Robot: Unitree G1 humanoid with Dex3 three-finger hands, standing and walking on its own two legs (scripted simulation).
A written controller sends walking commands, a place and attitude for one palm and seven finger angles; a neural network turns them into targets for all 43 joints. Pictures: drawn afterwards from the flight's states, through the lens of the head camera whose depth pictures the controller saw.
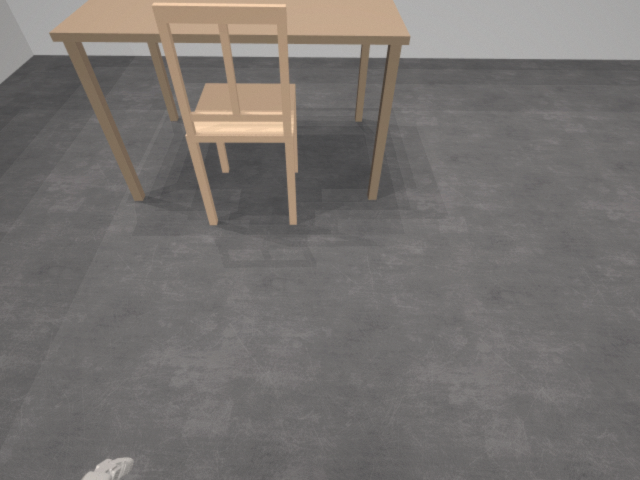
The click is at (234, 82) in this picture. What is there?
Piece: chair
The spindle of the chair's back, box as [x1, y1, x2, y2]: [218, 24, 239, 114]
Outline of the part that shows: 218,24 233,114 239,114 239,106 227,25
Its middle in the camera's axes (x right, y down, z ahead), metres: -0.30 -0.54 +1.24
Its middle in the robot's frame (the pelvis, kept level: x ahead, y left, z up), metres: +1.27 +0.36 -0.08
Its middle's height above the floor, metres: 0.69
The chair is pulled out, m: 0.00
